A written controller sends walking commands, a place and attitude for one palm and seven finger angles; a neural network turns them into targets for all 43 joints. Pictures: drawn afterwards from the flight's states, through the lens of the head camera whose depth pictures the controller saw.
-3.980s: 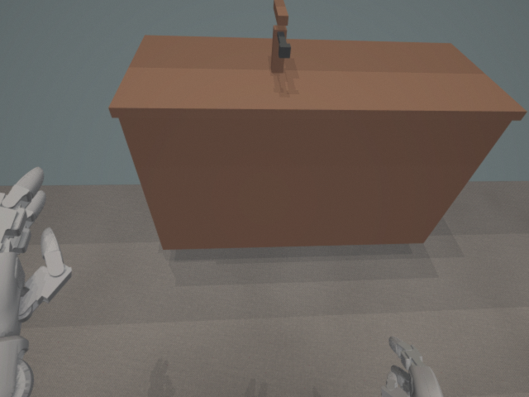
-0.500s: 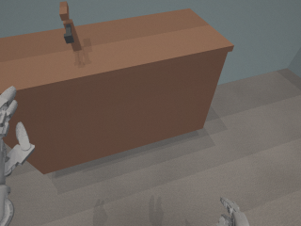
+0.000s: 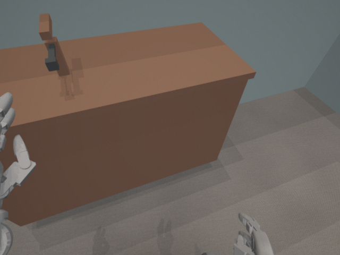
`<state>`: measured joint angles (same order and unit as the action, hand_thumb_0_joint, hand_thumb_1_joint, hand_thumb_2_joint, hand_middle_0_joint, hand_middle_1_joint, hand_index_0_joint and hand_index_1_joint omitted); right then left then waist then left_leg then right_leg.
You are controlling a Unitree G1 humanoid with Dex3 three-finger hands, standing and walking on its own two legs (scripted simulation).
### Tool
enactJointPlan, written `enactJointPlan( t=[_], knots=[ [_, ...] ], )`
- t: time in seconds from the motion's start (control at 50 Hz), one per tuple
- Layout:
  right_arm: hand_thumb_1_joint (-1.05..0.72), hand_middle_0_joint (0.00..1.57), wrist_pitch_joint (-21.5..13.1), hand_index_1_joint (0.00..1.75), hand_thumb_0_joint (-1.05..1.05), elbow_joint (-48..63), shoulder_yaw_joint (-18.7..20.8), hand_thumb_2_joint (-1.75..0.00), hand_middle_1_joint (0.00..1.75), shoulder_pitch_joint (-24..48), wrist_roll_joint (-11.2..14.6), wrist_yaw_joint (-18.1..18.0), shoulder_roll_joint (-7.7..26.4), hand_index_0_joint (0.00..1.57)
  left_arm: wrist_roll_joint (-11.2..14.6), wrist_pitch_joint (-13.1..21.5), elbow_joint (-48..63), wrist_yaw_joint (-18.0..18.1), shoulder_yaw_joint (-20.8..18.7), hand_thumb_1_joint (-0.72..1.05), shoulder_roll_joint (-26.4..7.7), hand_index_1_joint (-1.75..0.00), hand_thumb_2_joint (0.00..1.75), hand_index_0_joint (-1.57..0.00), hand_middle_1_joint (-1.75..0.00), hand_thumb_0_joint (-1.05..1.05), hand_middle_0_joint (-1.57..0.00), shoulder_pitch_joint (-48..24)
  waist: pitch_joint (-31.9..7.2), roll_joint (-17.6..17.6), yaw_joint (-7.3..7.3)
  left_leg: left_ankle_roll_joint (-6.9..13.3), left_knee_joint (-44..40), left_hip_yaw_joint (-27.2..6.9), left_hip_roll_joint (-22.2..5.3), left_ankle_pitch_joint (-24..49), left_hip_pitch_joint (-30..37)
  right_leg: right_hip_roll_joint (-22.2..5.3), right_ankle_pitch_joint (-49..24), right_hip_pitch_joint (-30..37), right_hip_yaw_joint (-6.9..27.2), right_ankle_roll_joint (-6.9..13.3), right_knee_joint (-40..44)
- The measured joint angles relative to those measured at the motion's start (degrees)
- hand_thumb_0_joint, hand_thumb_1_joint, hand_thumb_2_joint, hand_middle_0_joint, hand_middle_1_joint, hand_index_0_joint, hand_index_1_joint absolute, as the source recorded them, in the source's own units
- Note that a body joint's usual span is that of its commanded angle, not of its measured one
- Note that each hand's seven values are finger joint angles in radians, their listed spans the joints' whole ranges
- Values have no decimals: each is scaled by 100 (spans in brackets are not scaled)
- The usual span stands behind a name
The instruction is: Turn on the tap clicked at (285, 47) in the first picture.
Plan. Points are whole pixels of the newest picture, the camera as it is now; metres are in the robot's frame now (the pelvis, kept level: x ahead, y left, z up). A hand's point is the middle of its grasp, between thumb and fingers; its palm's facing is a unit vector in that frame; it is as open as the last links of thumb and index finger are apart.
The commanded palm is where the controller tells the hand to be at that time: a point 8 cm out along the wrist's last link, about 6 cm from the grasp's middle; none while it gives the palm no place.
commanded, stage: take the last steps up to it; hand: left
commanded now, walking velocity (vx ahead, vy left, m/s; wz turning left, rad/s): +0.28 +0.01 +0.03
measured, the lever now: (52, 64) +0.57 +0.38 +0.13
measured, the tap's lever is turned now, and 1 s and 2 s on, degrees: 0 0 0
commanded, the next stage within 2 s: come to a stop and stand still in 0.60 s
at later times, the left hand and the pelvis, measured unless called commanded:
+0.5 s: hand (72, 127) +0.31 +0.21 +0.18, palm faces +0.42 -0.81 -0.40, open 7.4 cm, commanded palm +0.25 +0.26 +0.18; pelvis +0.11 -0.03 +0.00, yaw +3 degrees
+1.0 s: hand (89, 113) +0.36 +0.19 +0.16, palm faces +0.46 -0.79 -0.41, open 7.4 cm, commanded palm +0.29 +0.24 +0.18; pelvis +0.15 -0.05 +0.00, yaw +3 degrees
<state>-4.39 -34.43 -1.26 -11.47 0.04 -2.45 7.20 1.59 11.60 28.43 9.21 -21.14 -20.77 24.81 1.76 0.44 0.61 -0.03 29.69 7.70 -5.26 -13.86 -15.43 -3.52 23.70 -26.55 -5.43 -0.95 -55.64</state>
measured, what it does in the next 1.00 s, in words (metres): walks ahead: right foot, then left foot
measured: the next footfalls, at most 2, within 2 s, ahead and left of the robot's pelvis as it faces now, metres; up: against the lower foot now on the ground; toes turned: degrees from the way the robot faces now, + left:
right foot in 0.14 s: +0.12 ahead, -0.13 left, +0.00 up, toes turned -8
left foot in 0.52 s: +0.20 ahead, +0.09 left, +0.00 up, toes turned +11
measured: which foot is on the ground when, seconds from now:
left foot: down 0.00-0.14, up 0.16-0.50, down 0.52-0.86, up 0.88-1.00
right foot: up 0.00-0.12, down 0.14-0.54, up 0.56-0.80, down 0.82-1.00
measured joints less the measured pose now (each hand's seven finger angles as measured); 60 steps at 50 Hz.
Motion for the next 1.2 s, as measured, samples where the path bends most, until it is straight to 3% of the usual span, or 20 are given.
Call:
enactJointPlan(
  t=[0.12, 0.16, 0.2, 0.24, 0.28, 0.36, 0.52, 0.56, 0.6, 0.66, 0.74, 0.82, 0.84, 0.9, 0.96, 1.0, 1.08, 1.14, 1.16, 1.2],
  knots=[
    [-90, 21, -86, 30, 1, -13, -126, -90, 30, -152, -27, 28, -86, 20, -49, 22, 317, -38, 96, 89, -104, -30, 90, -21, -30, 2, -21, 392, 110, -177, -105, -228, 239, -87, -115, -318, 118, 0, -492, 602, -289, -47, 2052],
    [-90, 21, -27, 30, 1, -83, -87, -90, 30, -122, -14, 8, 20, 20, -89, 35, 245, -19, 53, 89, -138, -30, 90, -22, -30, 1, -21, 298, 142, -310, -136, -133, 936, -205, -191, -785, -93, 80, -934, 692, -373, 191, 2139],
    [-90, 21, 58, 30, 1, -287, 5, -90, 30, -10, -9, -11, 190, 20, -81, 0, 93, -25, 102, 89, -44, -30, 90, -22, -30, 1, -22, 83, 189, -378, -130, -59, 2197, -440, -29, -1253, -541, 54, -797, 710, -460, 364, 1922],
    [-90, 21, 120, 30, 2, -438, 93, -90, 30, 61, 1, -12, 357, 20, -58, -4, -45, -40, 105, 89, 68, -30, 90, -22, -30, 1, -22, -40, 198, -338, -142, -71, 3152, -496, 130, -1194, -933, 18, -706, 841, -472, 402, 2024],
    [-90, 20, 193, 30, 2, -464, 154, -90, 30, 107, 6, -26, 498, 20, -48, 33, -131, -33, 45, 89, 128, -30, 90, -22, -30, 1, -22, 22, 182, -271, -95, -102, 3494, -461, 168, -1007, -1207, 9, -760, 992, -466, 378, 2264],
    [-90, 20, 233, 30, 2, -297, 287, -90, 30, 94, 4, -65, 699, 20, -32, 86, -83, -8, 24, 89, 124, -30, 90, -22, -30, 1, -22, 256, 197, -94, 25, -97, 2620, -300, 92, -636, -1307, -8, -842, 1273, -502, 378, 2676],
    [-91, 20, 152, 30, 2, 82, 475, -90, 30, -55, -17, -166, 839, 20, -12, 139, 617, 90, 87, 89, -45, -30, 90, -22, -30, 1, -22, 448, 225, 115, -63, 68, 86, 4, 196, 249, -301, 12, -272, 1518, -488, 199, 2201],
    [-91, 20, 170, 30, 2, 87, 478, -90, 30, 15, 9, -201, 678, 20, -6, 156, 552, 120, 9, 89, -157, -30, 90, -22, -30, 1, -22, 236, 237, 301, -94, 151, 292, 88, 297, 133, -261, -94, 171, 1314, -241, 154, 1477],
    [-91, 20, 155, 30, 2, 89, 398, -90, 30, 81, -9, -194, 510, 20, -23, 174, 312, 117, -45, 89, -209, -30, 90, -22, -30, 1, -22, 18, 185, 280, -52, 182, 367, 47, 277, 8, -250, 27, 653, 924, 3, 128, 482],
    [-91, 20, 99, 30, 1, 84, 220, -90, 30, 130, 19, -112, 270, 20, -8, 64, 114, 83, -77, 89, -210, -30, 90, -22, -30, 1, -21, -127, 126, 118, -3, 155, 220, -73, 181, 43, -171, 113, 583, 506, 58, 68, -17],
    [-90, 20, 17, 30, 1, 110, 5, -90, 30, 79, 35, 8, 43, 20, 44, 33, 250, 22, -30, 89, -106, -30, 90, -21, -30, 2, -21, 160, 71, -54, -31, 80, 77, -92, 95, 51, -78, 46, 81, 396, -5, -17, 805],
    [-90, 20, -24, 30, 1, 84, -150, -90, 30, -22, 37, 15, -51, 20, 45, -19, 240, -12, 57, 90, -129, -30, 90, -21, -30, 1, -21, 359, 118, -101, -116, -54, 271, -122, 107, -103, -53, 65, -620, 855, -77, -96, 2184],
    [-90, 20, -18, 30, 1, 47, -171, -90, 30, -19, 34, 9, -35, 20, 28, -29, 177, -14, 72, 89, -113, -30, 90, -21, -30, 1, -21, 333, 152, -129, -154, -96, 408, -132, 90, -188, -66, 90, -1082, 937, -83, -7, 2366],
    [-90, 21, 50, 30, 1, -138, -135, -90, 30, 32, 7, -12, 160, 20, 5, -117, -82, -23, 225, 89, 138, -30, 90, -22, -30, 1, -21, 170, 173, -388, -161, -126, 795, -370, 69, -637, -170, 199, -1023, 964, -201, 256, 2258],
    [-90, 21, 130, 30, 2, -240, -32, -90, 30, 98, 13, -24, 344, 20, 12, -214, -196, -19, 278, 89, 269, -30, 90, -22, -30, 1, -21, 43, 174, -310, -179, -123, 1584, -530, 331, -1085, -397, 142, -978, 929, -141, 309, 2332],
    [-90, 20, 178, 30, 2, -224, 18, -90, 30, 153, 7, -60, 447, 20, -3, -203, -192, 2, 244, 89, 251, -30, 90, -22, -30, 1, -21, 39, 208, -194, -111, -128, 1768, -548, 426, -1137, -440, 95, -1066, 922, -116, 302, 2435],
    [-90, 20, 248, 30, 2, -36, 154, -90, 30, 195, -3, -123, 635, 20, -31, -143, 56, 36, 166, 89, 92, -30, 90, -22, -30, 1, -22, 167, 266, -29, 62, -105, 1151, -549, 430, -947, -246, 55, -1172, 858, -170, 267, 2514],
    [-90, 20, 279, 30, 2, 99, 279, -90, 30, 190, -8, -147, 746, 20, -20, -99, 413, 58, 106, 89, -35, -30, 90, -22, -30, 2, -22, 359, 298, 26, 121, -33, 271, -548, 397, -226, 73, 69, -1144, 755, -206, 202, 2358],
    [-90, 20, 293, 30, 2, 92, 312, -90, 30, 199, -2, -165, 714, 20, -11, -86, 487, 68, 77, 89, -92, -30, 90, -22, -30, 2, -22, 401, 336, 143, 93, 23, 230, -491, 451, -140, 128, 15, -1129, 758, -152, 173, 2304],
    [-91, 20, -10, 30, 2, 132, 452, -90, 30, -59, -70, -168, 652, 20, -211, 136, 113, -200, -191, 89, -631, -30, 90, -22, -30, 1, -22, -261, 325, 271, -253, 72, 406, -417, 450, -268, -25, 15, -1178, 640, -81, 159, 2272]
  ],
)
